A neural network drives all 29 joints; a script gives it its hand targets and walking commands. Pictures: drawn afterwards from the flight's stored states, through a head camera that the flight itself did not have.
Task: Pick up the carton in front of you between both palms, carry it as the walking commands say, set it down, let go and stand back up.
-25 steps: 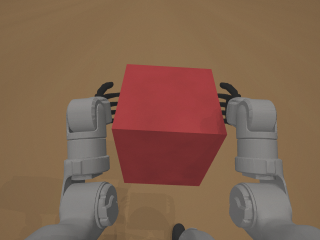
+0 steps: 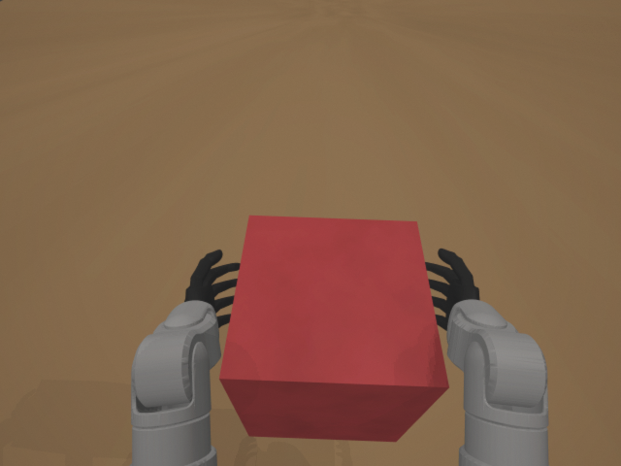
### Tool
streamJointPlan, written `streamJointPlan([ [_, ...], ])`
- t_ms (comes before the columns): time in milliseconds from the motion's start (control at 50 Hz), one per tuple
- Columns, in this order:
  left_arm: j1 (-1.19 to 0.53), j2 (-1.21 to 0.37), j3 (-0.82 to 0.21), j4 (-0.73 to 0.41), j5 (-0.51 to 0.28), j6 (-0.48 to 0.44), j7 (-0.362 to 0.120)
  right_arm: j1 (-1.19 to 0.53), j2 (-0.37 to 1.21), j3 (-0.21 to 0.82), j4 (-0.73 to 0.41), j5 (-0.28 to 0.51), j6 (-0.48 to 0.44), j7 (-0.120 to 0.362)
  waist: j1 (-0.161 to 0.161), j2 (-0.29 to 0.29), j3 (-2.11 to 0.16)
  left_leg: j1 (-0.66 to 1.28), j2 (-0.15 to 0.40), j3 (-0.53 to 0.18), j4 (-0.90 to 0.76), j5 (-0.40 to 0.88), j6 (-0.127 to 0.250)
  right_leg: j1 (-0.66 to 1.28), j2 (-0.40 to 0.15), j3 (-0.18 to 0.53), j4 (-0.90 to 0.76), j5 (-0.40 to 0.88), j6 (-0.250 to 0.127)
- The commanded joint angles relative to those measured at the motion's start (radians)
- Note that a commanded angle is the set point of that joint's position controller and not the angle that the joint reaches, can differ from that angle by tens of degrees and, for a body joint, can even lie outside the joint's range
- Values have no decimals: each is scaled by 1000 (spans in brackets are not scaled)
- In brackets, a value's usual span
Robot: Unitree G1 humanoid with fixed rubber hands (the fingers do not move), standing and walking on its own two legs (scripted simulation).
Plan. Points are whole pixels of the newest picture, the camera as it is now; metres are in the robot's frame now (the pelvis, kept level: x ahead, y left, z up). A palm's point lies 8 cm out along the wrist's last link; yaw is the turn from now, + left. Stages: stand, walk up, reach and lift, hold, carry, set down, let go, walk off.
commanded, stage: carry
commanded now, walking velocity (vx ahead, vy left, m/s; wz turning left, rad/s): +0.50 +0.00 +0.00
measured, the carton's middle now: (327, 336) +0.28 +0.00 +0.02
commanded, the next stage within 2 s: none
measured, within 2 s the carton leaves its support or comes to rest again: neither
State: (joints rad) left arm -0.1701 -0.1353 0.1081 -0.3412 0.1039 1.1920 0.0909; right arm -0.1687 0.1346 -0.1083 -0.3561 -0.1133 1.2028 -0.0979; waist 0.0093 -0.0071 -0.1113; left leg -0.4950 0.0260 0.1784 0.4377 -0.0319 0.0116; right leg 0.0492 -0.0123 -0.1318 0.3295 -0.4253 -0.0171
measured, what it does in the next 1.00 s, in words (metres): walks ahead: left foot, then right foot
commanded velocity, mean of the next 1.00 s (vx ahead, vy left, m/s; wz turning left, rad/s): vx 0.12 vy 0.00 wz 0.00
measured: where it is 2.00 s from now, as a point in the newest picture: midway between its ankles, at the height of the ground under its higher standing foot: (326, 429)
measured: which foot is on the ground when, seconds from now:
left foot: up 0.00-0.00, down 0.02-0.50, up 0.52-0.66, down 0.68-1.00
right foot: down 0.00-0.04, up 0.06-0.48, down 0.50-1.00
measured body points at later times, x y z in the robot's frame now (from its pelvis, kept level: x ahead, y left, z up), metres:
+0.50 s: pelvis +0.30 -0.01 +0.00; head +0.26 -0.01 +0.45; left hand +0.57 +0.13 +0.09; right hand +0.57 -0.17 +0.09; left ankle +0.15 +0.09 -0.73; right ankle +0.44 -0.11 -0.73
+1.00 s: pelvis +0.44 -0.01 +0.00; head +0.39 -0.01 +0.45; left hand +0.71 +0.14 +0.06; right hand +0.71 -0.16 +0.06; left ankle +0.35 +0.10 -0.73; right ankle +0.44 -0.11 -0.73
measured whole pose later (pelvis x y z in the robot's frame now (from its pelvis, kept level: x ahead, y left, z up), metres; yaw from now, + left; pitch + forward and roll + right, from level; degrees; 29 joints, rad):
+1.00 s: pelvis +0.44 -0.01 +0.00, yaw +0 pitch +3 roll -1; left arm -0.15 -0.13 0.11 -0.09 0.17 1.07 0.06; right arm -0.15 0.13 -0.11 -0.08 -0.18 1.07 -0.05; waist 0.01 0.01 -0.20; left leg -0.18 0.05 0.11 0.55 -0.41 -0.01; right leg -0.34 -0.06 -0.21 0.56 -0.28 -0.02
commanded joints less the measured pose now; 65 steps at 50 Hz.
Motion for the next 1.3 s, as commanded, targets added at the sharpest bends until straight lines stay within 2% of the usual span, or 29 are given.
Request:
streamJointPlan([
  [0, -470, -823, -688, -77, -392, 40, -262, -442, 858, 695, -26, 393, 27, 252, -24, -59, -325, 532, 19, -24, -14, -98, 38, -180, -141, -35, 386, 719, -7],
  [20, -490, -814, -693, -77, -396, 58, -259, -451, 819, 675, -5, 382, 36, 257, -28, 145, -413, 752, 312, -477, -47, -239, 162, -464, -52, -15, 689, 386, 32],
  [40, -505, -800, -694, -71, -396, 71, -261, -449, 827, 670, 41, 385, 41, 259, -31, 297, -381, 814, 395, -744, -175, -215, 252, -722, 55, 54, 859, -49, 38],
  [60, -532, -816, -695, -45, -400, 76, -263, -461, 836, 667, 40, 394, 45, 260, -28, 231, -321, 757, 392, -666, -172, -154, 249, -794, -8, 121, 965, -64, 10],
  [100, -549, -859, -694, -9, -409, 70, -268, -498, 885, 674, 45, 403, 46, 264, -23, 46, -259, 557, 340, -493, -197, -126, 180, -756, -96, 151, 892, 48, -8],
  [120, -547, -882, -695, 6, -411, 65, -268, -524, 905, 680, 40, 412, 43, 267, -15, 30, -234, 464, 317, -416, -239, -195, 146, -710, -123, 155, 809, 98, -4],
  [180, -548, -928, -705, 14, -405, 48, -261, -543, 930, 690, 37, 426, 31, 277, -12, 117, -205, 373, 265, -263, -323, -297, 126, -655, -120, 91, 639, 192, 31],
  [240, -549, -938, -711, -11, -398, 36, -252, -549, 926, 697, 9, 435, 23, 282, -16, 110, -179, 403, 248, -197, -351, -259, 130, -681, -121, 53, 459, 286, 60],
  [320, -503, -911, -711, 0, -393, 42, -246, -488, 893, 682, 22, 414, 28, 277, -19, 122, -153, 471, 203, -70, -265, 165, 95, -643, -79, -15, 301, 396, 56],
  [360, -484, -904, -712, 11, -393, 46, -251, -448, 889, 672, 43, 395, 30, 276, -23, 139, -157, 510, 190, -33, -208, 323, 80, -607, -54, -41, 249, 444, 48],
  [420, -493, -903, -716, 10, -405, 46, -259, -442, 890, 668, 51, 383, 27, 276, -29, 161, -150, 529, 177, 0, -102, 441, 50, -502, -18, -76, 152, 487, 38],
  [460, -479, -903, -712, 18, -399, 44, -264, -449, 887, 670, 54, 384, 26, 277, -12, 116, -171, 472, 139, 34, 73, 470, -9, -291, 5, -112, -17, 615, 34],
  [480, -474, -895, -706, 25, -393, 43, -267, -449, 882, 672, 61, 385, 23, 278, -8, 96, -220, 378, 125, 23, 172, 310, -48, -116, -91, -32, -10, 794, 29],
  [500, -459, -891, -696, 36, -386, 39, -270, -464, 887, 688, 58, 395, 26, 278, 4, -70, -355, 183, 104, -17, 368, -105, -70, 178, -319, 168, 168, 1273, -53],
  [520, -428, -907, -684, 73, -380, 25, -270, -468, 907, 702, 49, 408, 29, 278, 16, -201, -452, 29, 12, -68, 479, -503, -80, 330, -401, 308, 168, 1361, -190],
  [540, -391, -928, -674, 65, -384, 8, -269, -461, 918, 708, 36, 413, 21, 282, 12, -199, -453, 22, 13, -124, 489, -581, -67, 251, -386, 330, 91, 1200, -200],
  [580, -437, -995, -682, 17, -393, -13, -267, -507, 964, 727, 3, 429, -1, 284, -2, -135, -418, 71, 49, -161, 318, -609, -35, 119, -343, 247, 24, 877, -148],
  [600, -454, -1015, -687, -2, -398, -22, -268, -525, 978, 737, -21, 436, -12, 282, -4, -141, -390, 124, 45, -144, 203, -578, -29, 38, -316, 203, -7, 728, -125],
  [660, -458, -1020, -714, -48, -411, -42, -270, -513, 999, 769, -59, 432, -38, 272, -6, -131, -415, 302, 27, -69, 13, -299, -20, -77, -262, 96, -21, 465, -68],
  [680, -455, -1012, -726, -62, -412, -46, -270, -500, 992, 771, -70, 427, -45, 271, -6, -109, -411, 355, 42, -65, -36, -195, -23, -119, -239, 71, -10, 402, -49],
  [700, -485, -997, -739, -89, -417, -48, -274, -490, 994, 772, -65, 416, -52, 269, -10, -65, -381, 323, 88, -107, -77, -172, -26, -100, -212, 33, 9, 377, -27],
  [720, -477, -994, -748, -66, -413, -50, -274, -487, 973, 770, -72, 410, -50, 270, -7, -45, -361, 354, 129, -131, -68, -103, -27, -130, -194, 43, 61, 443, -17],
  [740, -473, -971, -751, -66, -408, -49, -275, -475, 958, 765, -48, 398, -53, 271, -4, 19, -340, 342, 159, -141, -4, 23, -23, -134, -173, 31, 93, 536, -7],
  [800, -405, -898, -732, 37, -360, -52, -273, -386, 883, 726, 57, 351, -59, 275, -8, 34, -324, 340, 154, -138, 54, 212, -23, -148, -175, 38, 187, 727, -10],
  [840, -374, -861, -700, 110, -321, -64, -271, -353, 850, 691, 135, 320, -74, 277, -8, 44, -301, 334, 151, -137, 78, 316, -24, -173, -170, 35, 225, 785, -8],
  [900, -368, -849, -649, 197, -280, -99, -274, -350, 845, 641, 224, 285, -112, 282, -7, 46, -259, 315, 153, -137, 86, 386, -23, -199, -162, 25, 246, 772, 3],
  [1020, -469, -905, -656, 199, -280, -210, -281, -459, 885, 641, 218, 278, -221, 292, -7, 30, -268, 323, 145, -138, 92, 356, -11, -196, -158, 25, 265, 725, 3],
  [1120, -460, -884, -624, 229, -233, -306, -278, -455, 869, 620, 250, 235, -316, 291, -10, 33, -299, 337, 142, -143, 101, 329, 2, -195, -155, 25, 272, 647, -5],
  [1280, -497, -849, -456, 434, -105, -481, -282, -484, 843, 457, 456, 107, -487, 291, -9, 20, -279, 311, 133, -143, 78, 180, 10, -198, -166, 35, 242, 599, -9],
])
